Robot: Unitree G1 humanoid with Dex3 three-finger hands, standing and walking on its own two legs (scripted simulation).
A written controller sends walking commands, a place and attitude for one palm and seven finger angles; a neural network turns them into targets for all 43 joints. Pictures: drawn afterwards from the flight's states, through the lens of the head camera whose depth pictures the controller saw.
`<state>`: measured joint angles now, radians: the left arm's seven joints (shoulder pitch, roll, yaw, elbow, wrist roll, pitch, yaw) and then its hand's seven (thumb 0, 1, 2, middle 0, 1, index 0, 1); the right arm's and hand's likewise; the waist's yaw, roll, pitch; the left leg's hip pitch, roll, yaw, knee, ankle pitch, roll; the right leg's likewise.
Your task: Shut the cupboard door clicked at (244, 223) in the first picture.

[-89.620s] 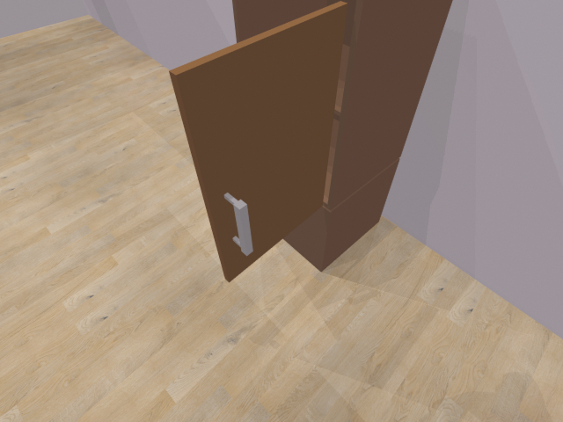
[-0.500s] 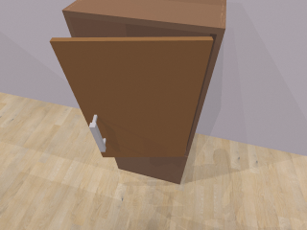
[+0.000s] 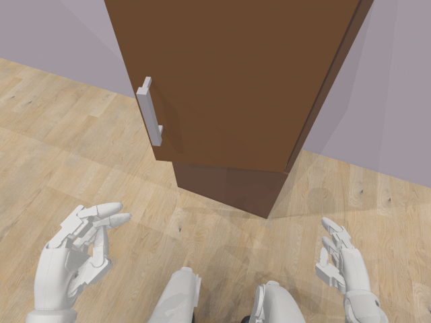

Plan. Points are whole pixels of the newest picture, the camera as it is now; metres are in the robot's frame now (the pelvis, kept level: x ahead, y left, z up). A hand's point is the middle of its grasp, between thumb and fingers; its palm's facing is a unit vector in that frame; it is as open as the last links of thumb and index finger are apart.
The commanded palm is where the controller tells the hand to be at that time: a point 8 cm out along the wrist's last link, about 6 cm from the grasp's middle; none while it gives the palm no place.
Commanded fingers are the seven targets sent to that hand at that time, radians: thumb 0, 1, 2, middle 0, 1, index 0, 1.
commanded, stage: raise the hand and make a fist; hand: left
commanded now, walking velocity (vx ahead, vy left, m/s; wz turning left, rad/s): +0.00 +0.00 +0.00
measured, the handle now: (152, 113) +0.52 +0.22 +0.03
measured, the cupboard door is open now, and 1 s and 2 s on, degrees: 15 15 15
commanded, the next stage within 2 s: bring the fist close to the handle in 1.34 s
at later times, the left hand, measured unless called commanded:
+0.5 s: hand (118, 243) +0.22 +0.19 +0.04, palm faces -0.05 -1.00 -0.01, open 3.3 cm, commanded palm +0.20 +0.26 +0.06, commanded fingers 0.00 0.90 0.90 -1.19 -1.38 -1.19 -1.38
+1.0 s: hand (105, 214) +0.26 +0.22 +0.07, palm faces +0.06 -1.00 -0.04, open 3.1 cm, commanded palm +0.23 +0.26 +0.06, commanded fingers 0.00 0.90 0.90 -1.30 -1.50 -1.30 -1.50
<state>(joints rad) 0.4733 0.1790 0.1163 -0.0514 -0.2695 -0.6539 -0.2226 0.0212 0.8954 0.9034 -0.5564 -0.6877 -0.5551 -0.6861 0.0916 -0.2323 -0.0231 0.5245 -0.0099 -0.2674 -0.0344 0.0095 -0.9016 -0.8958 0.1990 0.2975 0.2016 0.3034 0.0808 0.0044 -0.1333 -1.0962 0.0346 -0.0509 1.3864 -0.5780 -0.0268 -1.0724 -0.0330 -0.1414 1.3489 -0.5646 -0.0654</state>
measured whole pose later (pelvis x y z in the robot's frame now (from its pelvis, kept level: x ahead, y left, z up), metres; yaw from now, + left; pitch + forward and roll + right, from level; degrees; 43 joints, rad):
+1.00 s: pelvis +0.03 +0.02 +0.02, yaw -1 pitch +19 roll -3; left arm 0.39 0.23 0.16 -0.07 -0.27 -0.44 -0.19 0.02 0.90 0.90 -1.29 -1.49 -1.29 -1.49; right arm 0.23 -0.23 0.01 0.49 0.00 -0.15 -0.04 0.01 -0.90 -0.90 0.20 0.30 0.21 0.30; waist 0.01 0.02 -0.18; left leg -1.07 0.03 -0.03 1.33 -0.59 0.01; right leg -1.04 -0.03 -0.12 1.26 -0.55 -0.02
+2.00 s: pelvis +0.02 +0.02 +0.01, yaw -1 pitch +22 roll -2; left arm -0.04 0.24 0.19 0.33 -0.22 -0.43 -0.15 0.01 0.90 0.90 -1.30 -1.50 -1.30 -1.50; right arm 0.25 -0.25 0.02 0.56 0.00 -0.12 -0.03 0.01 -0.90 -0.90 0.20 0.30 0.21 0.30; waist -0.03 0.02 -0.18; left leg -1.13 0.03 -0.01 1.34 -0.58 0.01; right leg -1.12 -0.03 -0.10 1.29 -0.54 -0.02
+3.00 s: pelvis +0.01 +0.02 +0.00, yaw -2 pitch +24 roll -2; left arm -0.45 0.29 0.27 0.79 -0.17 -0.55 -0.18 0.01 0.89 0.90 -1.30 -1.50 -1.30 -1.50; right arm 0.24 -0.26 0.00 0.62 0.00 -0.03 -0.02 0.01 -0.90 -0.90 0.20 0.30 0.20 0.30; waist -0.07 0.02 -0.17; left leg -1.22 0.03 0.00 1.36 -0.56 0.01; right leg -1.21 -0.02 -0.08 1.32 -0.53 -0.03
